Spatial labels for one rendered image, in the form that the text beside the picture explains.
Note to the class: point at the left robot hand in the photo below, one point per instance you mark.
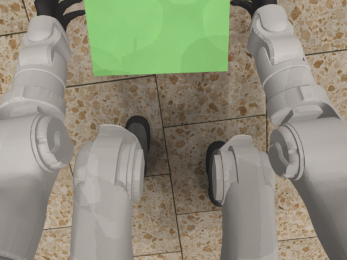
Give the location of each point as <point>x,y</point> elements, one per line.
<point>55,9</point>

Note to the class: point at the left robot upper arm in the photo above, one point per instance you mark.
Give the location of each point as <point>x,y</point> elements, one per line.
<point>33,149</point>

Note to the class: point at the right robot forearm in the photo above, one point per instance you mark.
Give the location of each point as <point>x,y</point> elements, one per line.
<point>291,91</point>

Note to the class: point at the robot right shin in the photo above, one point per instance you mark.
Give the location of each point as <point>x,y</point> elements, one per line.
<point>269,175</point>

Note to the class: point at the right robot upper arm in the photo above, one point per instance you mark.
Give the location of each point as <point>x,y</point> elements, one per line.
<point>312,154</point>

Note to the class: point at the robot shin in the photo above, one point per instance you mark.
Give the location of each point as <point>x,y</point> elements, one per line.
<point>269,175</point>
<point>105,130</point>

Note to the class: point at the right robot hand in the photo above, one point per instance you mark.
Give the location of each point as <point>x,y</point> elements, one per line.
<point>252,6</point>

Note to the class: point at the carton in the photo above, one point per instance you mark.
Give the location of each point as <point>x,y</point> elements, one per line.
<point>133,37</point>

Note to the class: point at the left robot forearm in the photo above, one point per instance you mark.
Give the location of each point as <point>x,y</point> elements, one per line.
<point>41,74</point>

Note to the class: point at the robot left shin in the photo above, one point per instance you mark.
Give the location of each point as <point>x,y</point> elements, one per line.
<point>105,130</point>

